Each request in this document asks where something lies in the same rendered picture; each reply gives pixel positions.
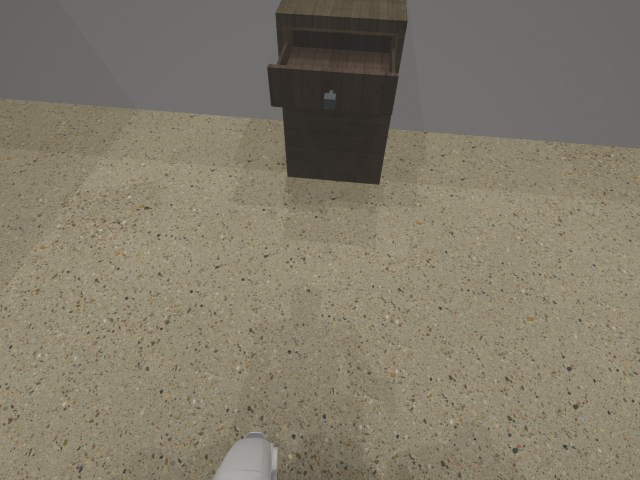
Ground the robot left shin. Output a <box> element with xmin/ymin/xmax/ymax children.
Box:
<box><xmin>246</xmin><ymin>432</ymin><xmax>266</xmax><ymax>440</ymax></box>

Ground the left robot thigh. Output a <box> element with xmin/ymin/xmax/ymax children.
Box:
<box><xmin>212</xmin><ymin>438</ymin><xmax>278</xmax><ymax>480</ymax></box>

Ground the drawer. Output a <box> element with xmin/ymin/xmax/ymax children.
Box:
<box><xmin>267</xmin><ymin>29</ymin><xmax>399</xmax><ymax>116</ymax></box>

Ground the cabinet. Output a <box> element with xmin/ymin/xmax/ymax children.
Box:
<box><xmin>275</xmin><ymin>0</ymin><xmax>408</xmax><ymax>185</ymax></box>

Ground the handle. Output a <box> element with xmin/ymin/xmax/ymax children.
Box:
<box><xmin>323</xmin><ymin>90</ymin><xmax>336</xmax><ymax>110</ymax></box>

